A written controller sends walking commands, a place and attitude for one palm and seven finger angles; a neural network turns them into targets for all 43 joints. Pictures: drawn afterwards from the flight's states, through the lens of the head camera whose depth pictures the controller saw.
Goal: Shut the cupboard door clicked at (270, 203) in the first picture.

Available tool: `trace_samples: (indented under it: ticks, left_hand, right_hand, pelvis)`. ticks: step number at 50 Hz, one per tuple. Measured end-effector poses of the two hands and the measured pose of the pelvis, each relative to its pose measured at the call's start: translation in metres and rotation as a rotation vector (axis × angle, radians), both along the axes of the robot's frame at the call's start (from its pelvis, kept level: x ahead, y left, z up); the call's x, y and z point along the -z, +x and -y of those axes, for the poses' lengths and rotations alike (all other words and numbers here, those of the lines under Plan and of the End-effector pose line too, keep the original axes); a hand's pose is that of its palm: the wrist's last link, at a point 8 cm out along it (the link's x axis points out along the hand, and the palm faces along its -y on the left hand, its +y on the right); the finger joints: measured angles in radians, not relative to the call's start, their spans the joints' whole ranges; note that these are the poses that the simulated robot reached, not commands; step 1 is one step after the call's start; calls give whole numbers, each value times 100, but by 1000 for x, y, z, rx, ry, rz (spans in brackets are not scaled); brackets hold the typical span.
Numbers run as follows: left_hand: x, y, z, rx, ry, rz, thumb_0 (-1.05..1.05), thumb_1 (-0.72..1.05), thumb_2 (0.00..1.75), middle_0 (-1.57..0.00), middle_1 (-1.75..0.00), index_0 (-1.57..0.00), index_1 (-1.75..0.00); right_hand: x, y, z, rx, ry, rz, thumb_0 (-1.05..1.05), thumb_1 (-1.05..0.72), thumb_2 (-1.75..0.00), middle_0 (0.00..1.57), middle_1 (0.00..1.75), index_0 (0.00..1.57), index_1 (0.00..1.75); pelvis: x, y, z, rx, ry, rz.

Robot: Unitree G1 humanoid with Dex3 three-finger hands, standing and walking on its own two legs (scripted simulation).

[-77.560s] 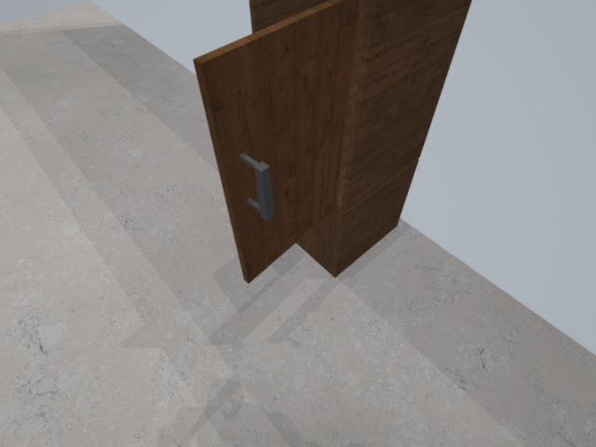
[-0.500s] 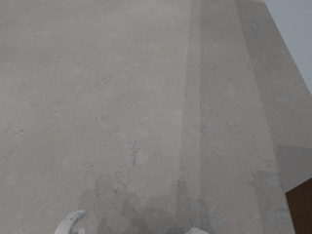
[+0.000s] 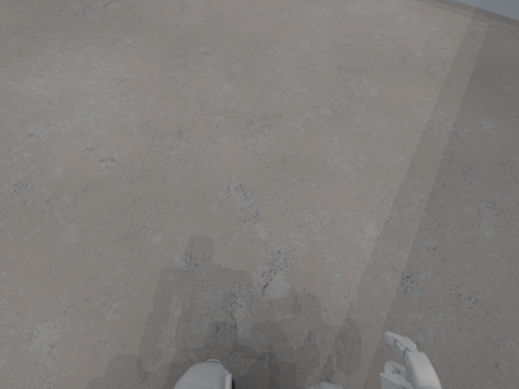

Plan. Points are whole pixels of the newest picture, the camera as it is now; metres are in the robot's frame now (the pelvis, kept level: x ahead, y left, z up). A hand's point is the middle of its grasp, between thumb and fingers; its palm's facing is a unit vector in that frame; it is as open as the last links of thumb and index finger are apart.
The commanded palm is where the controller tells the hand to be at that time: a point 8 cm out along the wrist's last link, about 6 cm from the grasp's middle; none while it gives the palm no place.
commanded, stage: walk to a spot facing it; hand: left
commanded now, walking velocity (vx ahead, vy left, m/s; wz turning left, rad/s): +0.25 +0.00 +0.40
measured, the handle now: out of the picture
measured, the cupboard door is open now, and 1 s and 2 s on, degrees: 2 2 2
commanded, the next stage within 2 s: turn to face it in 0.02 s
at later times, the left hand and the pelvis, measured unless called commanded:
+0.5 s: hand (199, 308) +0.25 +0.13 -0.15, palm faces -0.01 -0.98 -0.21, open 7.3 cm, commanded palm none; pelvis +0.16 -0.04 +0.02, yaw -3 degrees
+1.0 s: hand (198, 245) +0.37 +0.16 -0.14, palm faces -0.31 -0.92 -0.22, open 7.4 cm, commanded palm none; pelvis +0.21 -0.01 +0.02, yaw -22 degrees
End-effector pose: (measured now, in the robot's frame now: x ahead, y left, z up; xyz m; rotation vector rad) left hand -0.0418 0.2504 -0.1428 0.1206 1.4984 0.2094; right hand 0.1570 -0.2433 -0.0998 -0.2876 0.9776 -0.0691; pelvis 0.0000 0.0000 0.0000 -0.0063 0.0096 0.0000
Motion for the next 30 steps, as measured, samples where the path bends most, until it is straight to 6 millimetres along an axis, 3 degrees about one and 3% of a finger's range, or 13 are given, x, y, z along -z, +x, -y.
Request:
trace_samples:
  ticks: [4,8,12,16,19,23,30]
  left_hand:
    - [-15,77,-11,5,30,152,2,91,90,-20,-30,-20,-30]
    - [-33,156,-10,27,49,302,1,91,90,-20,-30,-20,-30]
    - [-44,223,5,65,53,392,1,91,90,-20,-30,-20,-30]
    - [-39,272,31,117,46,412,1,91,90,-20,-30,-20,-30]
    - [-29,289,50,151,34,384,1,91,90,-20,-30,-20,-30]
    - [-26,288,70,157,-2,298,1,91,90,-20,-30,-20,-30]
    - [-27,293,55,158,6,226,0,93,90,-21,-30,-21,-30]
  right_hand:
    - [1,-1,-8,5,6,-93,0,-91,-90,20,30,20,30]
    - [5,-11,-9,37,32,-199,0,-91,-90,20,30,20,30]
    - [12,-19,0,92,45,-288,0,-92,-90,20,30,20,30]
    - [30,-19,14,159,71,-355,0,-92,-90,20,30,20,30]
    - [46,-11,25,208,85,-382,0,-91,-90,20,30,20,30]
    - [37,10,34,244,77,-369,0,-91,-90,20,30,20,30]
    - [17,55,36,268,58,-271,0,-91,-90,19,30,19,30]
  pelvis:
    - [-13,28,-1,-40,-1,-4]
    - [-22,59,3,-71,1,-5]
    - [-23,92,13,-75,12,6]
    - [-13,129,28,-36,31,26]
    - [-3,148,36,1,15,27]
    - [-11,159,40,31,10,22]
    - [-20,177,35,96,8,-10]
